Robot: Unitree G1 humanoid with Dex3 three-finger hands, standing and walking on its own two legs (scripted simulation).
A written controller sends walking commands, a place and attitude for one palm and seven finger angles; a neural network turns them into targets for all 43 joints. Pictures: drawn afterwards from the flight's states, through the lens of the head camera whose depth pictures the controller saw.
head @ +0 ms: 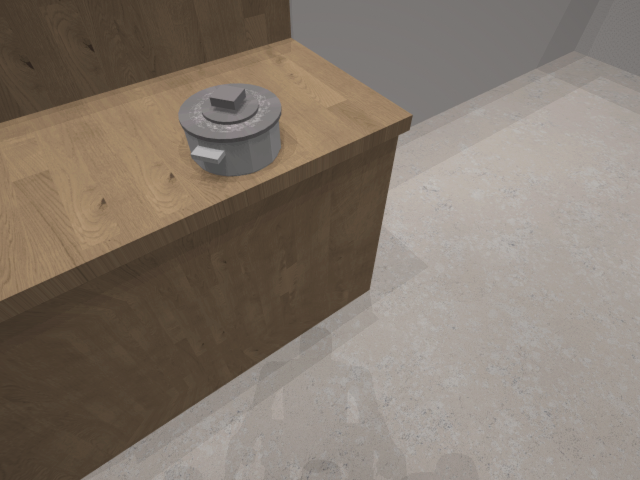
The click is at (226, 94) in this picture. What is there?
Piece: lid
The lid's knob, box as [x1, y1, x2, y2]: [210, 85, 245, 109]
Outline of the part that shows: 210,96 211,105 235,109 245,97 244,88 221,85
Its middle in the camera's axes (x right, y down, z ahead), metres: -0.17 -0.26 +0.70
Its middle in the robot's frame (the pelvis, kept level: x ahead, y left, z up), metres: +0.71 +0.21 +0.10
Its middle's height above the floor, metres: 0.87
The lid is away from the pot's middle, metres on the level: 0.00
